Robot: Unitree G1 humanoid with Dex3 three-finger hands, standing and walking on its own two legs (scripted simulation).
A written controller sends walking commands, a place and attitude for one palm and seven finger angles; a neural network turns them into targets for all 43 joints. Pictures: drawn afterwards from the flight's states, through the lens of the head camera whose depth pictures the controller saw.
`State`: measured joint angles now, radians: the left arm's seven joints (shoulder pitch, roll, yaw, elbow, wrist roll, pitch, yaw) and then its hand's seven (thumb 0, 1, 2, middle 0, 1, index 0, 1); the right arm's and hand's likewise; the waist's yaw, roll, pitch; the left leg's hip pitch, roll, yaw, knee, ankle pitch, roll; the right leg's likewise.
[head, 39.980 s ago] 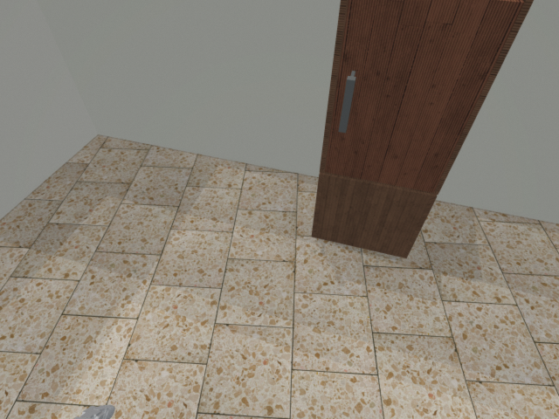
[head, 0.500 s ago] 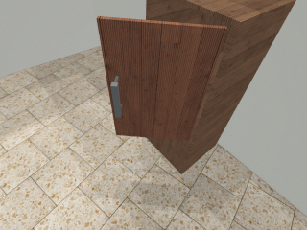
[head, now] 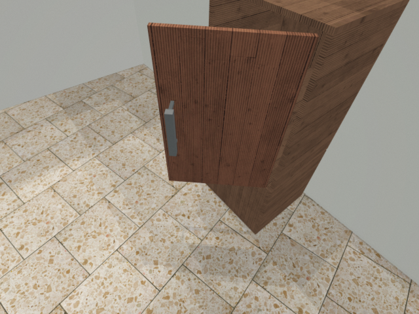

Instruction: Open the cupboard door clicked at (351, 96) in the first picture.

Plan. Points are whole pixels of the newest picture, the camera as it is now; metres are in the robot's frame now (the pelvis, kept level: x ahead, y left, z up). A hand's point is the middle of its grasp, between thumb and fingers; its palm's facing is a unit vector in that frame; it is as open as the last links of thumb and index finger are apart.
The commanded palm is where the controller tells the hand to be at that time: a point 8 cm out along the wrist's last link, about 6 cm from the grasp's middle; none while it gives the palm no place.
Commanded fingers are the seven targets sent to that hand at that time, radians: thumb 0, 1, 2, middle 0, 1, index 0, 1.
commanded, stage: look again from close up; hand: left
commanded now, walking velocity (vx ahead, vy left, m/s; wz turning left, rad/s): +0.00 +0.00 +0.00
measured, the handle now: (172, 129) +0.62 +0.16 -0.04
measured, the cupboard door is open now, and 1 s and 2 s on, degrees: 47 47 47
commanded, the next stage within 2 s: shuffle to correct the standing spot in 0.56 s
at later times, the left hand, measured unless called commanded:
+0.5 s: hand out of the picture +0.04 +0.16 -0.18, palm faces +0.01 -0.98 -0.20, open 7.4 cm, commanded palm none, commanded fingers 0.00 0.90 0.90 -0.20 -0.30 -0.20 -0.30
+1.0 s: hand out of the picture +0.05 +0.14 -0.18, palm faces +0.02 -0.99 -0.16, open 7.4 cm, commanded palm none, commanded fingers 0.00 0.90 0.90 -0.20 -0.30 -0.20 -0.30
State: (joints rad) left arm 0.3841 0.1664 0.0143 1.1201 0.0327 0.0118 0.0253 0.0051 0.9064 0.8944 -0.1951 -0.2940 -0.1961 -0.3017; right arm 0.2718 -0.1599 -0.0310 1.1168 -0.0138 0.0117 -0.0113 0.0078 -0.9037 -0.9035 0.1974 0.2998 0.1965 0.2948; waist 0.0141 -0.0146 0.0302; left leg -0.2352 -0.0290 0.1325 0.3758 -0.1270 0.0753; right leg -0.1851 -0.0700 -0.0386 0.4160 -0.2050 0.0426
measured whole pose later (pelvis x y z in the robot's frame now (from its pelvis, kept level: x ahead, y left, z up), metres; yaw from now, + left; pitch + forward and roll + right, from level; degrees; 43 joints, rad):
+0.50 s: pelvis +0.02 -0.02 -0.01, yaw +0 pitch -1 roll +0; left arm 0.30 0.16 -0.01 1.04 0.02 -0.02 0.03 0.01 0.90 0.89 -0.20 -0.29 -0.20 -0.30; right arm 0.26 -0.19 0.00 1.04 -0.02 -0.02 -0.01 0.01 -0.92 -0.90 0.20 0.30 0.20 0.29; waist 0.00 0.01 0.00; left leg -0.27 -0.01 0.12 0.48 -0.20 0.06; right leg -0.21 -0.05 -0.04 0.51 -0.28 0.02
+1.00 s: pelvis +0.05 -0.02 +0.00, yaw +0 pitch +0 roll +0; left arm 0.30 0.15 -0.01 1.09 0.02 -0.02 0.03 0.01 0.91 0.89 -0.20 -0.29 -0.20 -0.30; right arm 0.24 -0.16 0.01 1.13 -0.02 -0.02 -0.02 0.01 -0.92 -0.90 0.20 0.30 0.20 0.29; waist 0.01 -0.03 0.03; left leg -0.22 0.01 0.11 0.47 -0.24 0.04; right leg -0.15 -0.03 -0.05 0.46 -0.30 0.01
